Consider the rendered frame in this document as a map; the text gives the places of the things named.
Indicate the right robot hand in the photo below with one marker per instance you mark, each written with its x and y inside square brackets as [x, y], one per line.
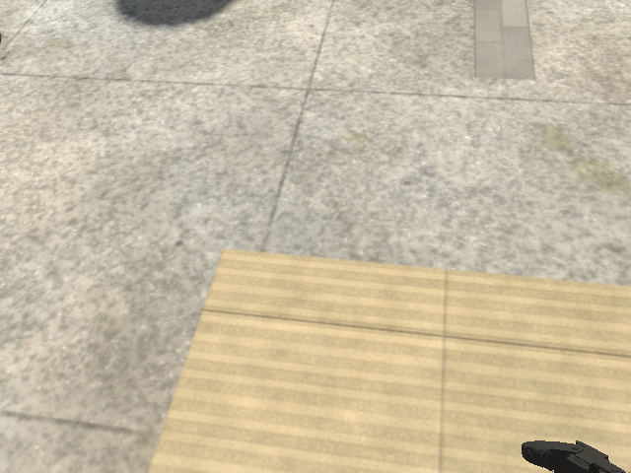
[563, 457]

